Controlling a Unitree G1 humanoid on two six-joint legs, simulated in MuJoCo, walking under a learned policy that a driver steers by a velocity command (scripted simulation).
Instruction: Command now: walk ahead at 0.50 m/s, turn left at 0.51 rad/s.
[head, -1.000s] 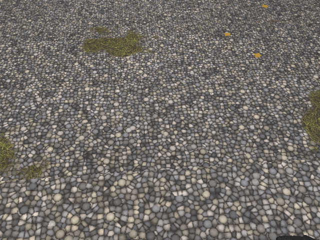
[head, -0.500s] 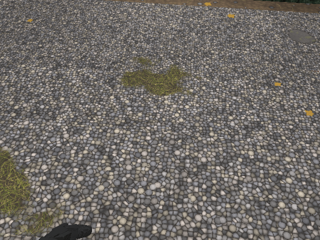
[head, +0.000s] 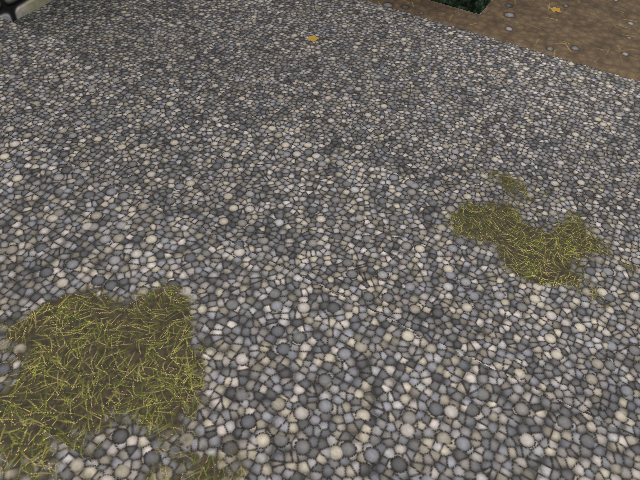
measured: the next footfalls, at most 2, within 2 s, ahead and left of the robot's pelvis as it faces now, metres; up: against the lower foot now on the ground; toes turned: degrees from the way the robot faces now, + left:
right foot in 0.68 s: +0.40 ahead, -0.21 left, -0.18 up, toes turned -19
left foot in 1.04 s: +0.71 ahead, -0.08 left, -0.18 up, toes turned -24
